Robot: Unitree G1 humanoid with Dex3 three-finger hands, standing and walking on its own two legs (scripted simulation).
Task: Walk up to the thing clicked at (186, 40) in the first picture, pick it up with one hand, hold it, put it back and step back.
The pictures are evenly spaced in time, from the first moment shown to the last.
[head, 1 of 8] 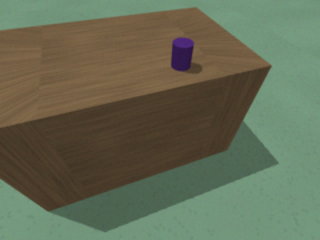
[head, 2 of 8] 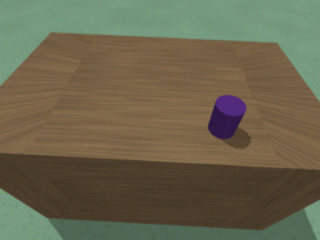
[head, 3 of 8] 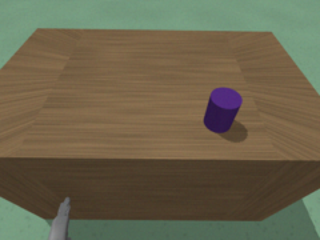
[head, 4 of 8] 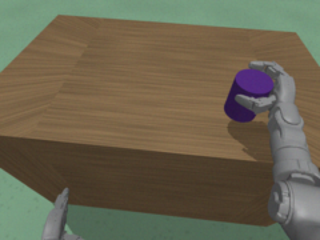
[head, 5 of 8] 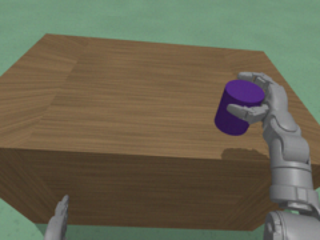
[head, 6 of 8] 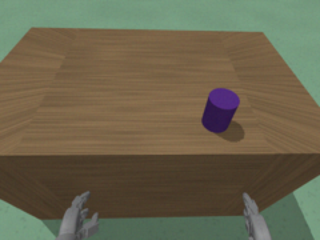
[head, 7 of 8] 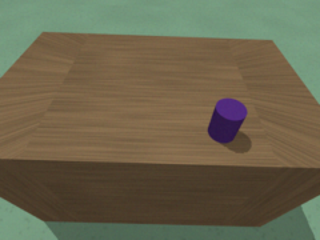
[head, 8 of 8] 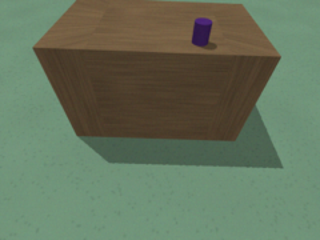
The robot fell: no
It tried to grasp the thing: yes
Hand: right
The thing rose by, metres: 0.20
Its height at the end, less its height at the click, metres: +0.00
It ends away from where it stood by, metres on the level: 0.02
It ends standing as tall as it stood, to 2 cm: yes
